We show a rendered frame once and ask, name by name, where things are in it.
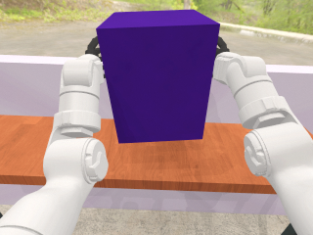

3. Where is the robot left hand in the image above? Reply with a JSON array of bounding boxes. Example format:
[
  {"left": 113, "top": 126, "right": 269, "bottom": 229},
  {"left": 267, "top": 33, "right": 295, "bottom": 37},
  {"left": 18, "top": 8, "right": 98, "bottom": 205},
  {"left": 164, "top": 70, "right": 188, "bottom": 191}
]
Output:
[{"left": 85, "top": 36, "right": 106, "bottom": 78}]

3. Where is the right robot upper arm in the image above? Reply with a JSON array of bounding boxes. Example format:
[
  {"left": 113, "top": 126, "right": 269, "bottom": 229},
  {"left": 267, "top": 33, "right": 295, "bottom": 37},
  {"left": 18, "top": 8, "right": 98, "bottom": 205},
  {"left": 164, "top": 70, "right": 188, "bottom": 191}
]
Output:
[{"left": 244, "top": 121, "right": 313, "bottom": 235}]

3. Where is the robot right hand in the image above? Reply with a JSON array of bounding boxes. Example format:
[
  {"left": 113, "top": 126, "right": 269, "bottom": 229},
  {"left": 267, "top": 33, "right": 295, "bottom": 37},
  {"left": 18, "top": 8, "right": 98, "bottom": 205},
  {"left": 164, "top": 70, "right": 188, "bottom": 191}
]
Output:
[{"left": 212, "top": 36, "right": 230, "bottom": 78}]

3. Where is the left robot forearm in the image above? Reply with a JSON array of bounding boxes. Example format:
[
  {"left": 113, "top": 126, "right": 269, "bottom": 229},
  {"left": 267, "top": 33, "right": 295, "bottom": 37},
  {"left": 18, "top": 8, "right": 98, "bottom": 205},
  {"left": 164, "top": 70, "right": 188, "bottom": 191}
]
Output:
[{"left": 43, "top": 54, "right": 104, "bottom": 177}]

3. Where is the right robot forearm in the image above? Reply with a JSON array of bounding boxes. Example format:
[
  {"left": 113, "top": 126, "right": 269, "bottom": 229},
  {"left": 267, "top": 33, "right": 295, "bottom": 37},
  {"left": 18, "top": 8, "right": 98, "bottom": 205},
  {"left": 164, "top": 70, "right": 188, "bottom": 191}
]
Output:
[{"left": 212, "top": 52, "right": 313, "bottom": 145}]

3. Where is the table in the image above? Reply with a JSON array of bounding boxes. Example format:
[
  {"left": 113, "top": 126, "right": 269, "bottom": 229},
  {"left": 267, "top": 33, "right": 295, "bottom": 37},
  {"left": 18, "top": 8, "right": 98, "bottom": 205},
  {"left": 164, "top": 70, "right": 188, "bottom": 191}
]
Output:
[{"left": 0, "top": 115, "right": 313, "bottom": 235}]

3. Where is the carton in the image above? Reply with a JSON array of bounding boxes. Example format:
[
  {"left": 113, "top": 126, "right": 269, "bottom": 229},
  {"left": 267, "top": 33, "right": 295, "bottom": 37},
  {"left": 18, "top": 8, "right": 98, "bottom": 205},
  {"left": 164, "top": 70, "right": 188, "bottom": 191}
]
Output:
[{"left": 96, "top": 9, "right": 220, "bottom": 144}]

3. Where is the left robot upper arm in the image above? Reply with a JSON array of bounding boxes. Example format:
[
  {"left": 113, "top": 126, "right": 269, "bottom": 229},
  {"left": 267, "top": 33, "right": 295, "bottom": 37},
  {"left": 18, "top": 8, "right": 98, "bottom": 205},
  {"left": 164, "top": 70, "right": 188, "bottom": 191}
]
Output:
[{"left": 0, "top": 137, "right": 109, "bottom": 235}]

